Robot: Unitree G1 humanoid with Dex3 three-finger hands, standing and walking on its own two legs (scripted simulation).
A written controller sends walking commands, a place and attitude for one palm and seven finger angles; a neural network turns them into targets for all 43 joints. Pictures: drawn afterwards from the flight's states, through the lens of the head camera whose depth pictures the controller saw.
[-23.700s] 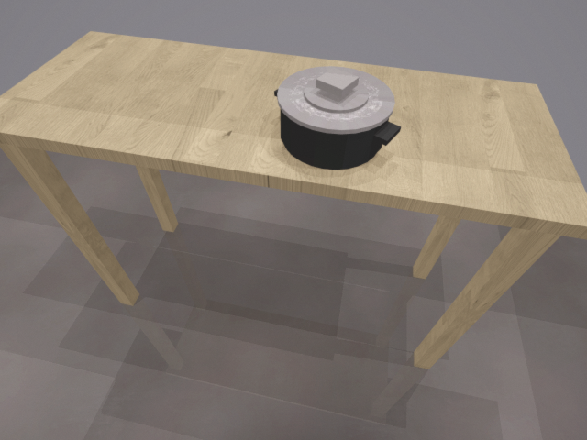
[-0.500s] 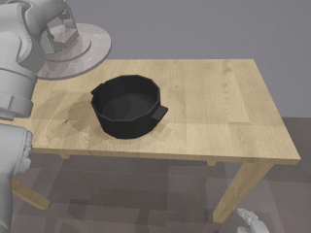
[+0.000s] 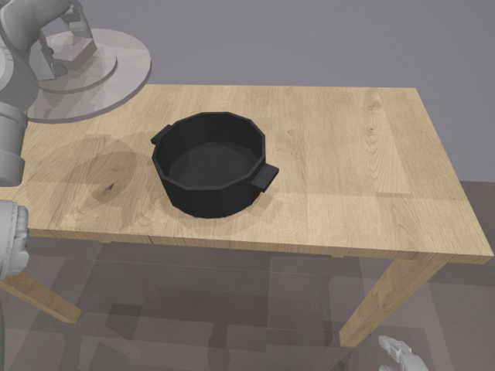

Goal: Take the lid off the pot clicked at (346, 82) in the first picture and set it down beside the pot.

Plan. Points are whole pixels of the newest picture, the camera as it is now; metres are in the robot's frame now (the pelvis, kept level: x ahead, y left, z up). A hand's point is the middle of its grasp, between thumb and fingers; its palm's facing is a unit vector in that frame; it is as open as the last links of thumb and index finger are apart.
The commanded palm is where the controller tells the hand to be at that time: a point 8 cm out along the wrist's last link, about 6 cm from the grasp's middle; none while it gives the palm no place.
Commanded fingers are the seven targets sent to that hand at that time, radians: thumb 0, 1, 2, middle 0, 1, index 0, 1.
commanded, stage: move the lid sideways beside the pot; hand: left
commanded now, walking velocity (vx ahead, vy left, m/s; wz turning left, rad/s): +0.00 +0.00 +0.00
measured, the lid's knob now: (67, 52) +0.48 +0.25 +0.28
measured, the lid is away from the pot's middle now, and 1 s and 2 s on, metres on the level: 0.18 0.22 0.23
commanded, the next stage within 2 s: lower the lid onto the table in 0.50 s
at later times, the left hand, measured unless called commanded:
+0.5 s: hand (14, 49) +0.44 +0.30 +0.30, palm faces -0.11 +0.01 -0.99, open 8.9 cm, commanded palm +0.42 +0.29 +0.37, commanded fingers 0.00 0.29 1.37 -1.04 -0.68 -0.96 -0.61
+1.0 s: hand (28, 74) +0.44 +0.30 +0.27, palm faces -0.20 -0.03 -0.98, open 8.9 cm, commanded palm +0.43 +0.29 +0.34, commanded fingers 0.00 0.29 1.37 -1.04 -0.68 -0.96 -0.61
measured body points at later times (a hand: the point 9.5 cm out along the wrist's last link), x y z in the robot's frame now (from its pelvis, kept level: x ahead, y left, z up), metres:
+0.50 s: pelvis +0.00 +0.00 +0.00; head +0.04 -0.02 +0.45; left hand +0.45 +0.29 +0.36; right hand +0.10 -0.27 -0.12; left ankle +0.02 +0.08 -0.74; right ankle +0.00 -0.14 -0.74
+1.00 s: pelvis +0.00 -0.01 +0.00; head +0.03 -0.03 +0.45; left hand +0.45 +0.29 +0.33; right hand +0.11 -0.27 -0.12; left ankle +0.02 +0.08 -0.74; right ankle +0.00 -0.14 -0.74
